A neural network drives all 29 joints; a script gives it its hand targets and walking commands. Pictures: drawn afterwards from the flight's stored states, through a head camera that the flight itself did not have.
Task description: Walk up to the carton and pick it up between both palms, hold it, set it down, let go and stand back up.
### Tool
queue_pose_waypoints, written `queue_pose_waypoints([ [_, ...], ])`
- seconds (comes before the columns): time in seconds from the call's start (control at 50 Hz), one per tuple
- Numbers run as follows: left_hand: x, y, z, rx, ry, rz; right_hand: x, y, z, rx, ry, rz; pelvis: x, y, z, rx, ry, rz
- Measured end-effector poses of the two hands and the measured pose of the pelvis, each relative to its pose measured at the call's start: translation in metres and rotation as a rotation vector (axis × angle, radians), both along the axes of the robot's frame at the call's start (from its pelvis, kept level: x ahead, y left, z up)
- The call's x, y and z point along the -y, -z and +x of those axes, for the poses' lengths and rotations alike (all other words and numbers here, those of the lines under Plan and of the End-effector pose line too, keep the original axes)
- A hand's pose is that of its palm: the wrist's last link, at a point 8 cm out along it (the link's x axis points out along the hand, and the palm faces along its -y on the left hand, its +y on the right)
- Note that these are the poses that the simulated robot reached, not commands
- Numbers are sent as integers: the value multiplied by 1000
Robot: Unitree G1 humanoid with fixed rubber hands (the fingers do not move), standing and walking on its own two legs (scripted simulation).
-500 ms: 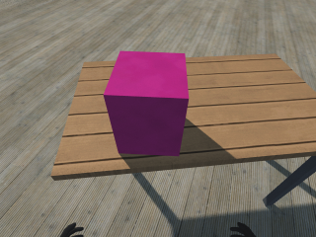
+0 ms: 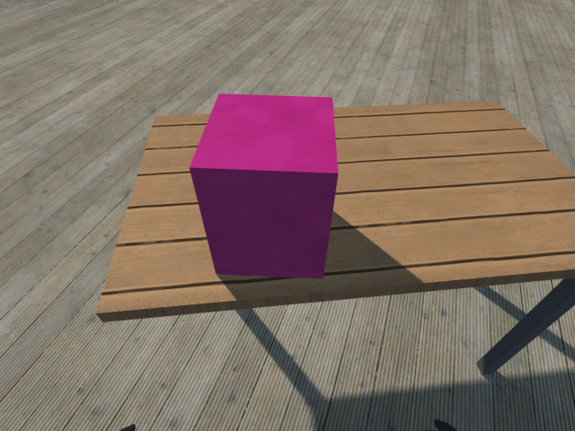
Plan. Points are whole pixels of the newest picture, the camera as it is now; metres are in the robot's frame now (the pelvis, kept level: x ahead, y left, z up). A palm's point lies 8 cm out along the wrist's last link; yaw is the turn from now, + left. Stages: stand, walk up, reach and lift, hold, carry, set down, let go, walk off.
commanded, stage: stand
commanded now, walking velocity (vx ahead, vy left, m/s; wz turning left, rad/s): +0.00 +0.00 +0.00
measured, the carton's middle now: (272, 188) +0.51 +0.03 +0.06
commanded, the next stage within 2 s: walk up in 1.46 s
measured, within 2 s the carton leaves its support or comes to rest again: neither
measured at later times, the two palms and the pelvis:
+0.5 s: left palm out of the picture +0.08 +0.25 -0.11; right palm out of the picture +0.08 -0.25 -0.13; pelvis +0.00 -0.01 +0.00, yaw +0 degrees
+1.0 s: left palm out of the picture +0.07 +0.25 -0.11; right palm out of the picture +0.08 -0.25 -0.13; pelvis -0.01 -0.01 +0.01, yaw +0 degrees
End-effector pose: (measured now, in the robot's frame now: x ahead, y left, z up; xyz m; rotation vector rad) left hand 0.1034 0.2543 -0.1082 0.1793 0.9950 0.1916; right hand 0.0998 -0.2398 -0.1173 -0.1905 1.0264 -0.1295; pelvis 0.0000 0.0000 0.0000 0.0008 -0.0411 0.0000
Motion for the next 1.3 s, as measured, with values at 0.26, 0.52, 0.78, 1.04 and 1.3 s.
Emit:
queue_pose_waypoints([
  [0.26,6,2,-14,-48,-10,9,8,7,-10,-44,7,11,8,-1,-3,4,0,11],
  [0.52,8,3,-24,-83,-18,14,13,11,-21,-95,15,14,12,-3,-5,3,0,17],
  [0.78,8,3,-28,-104,-21,13,13,11,-23,-120,17,12,12,-5,-4,-8,0,16],
  [1.04,5,2,-32,-119,-23,10,12,8,-19,-121,15,9,9,-8,-5,-14,0,13],
  [1.3,5,1,-36,-133,-26,9,11,5,-19,-119,14,8,9,-11,-6,-15,0,12],
])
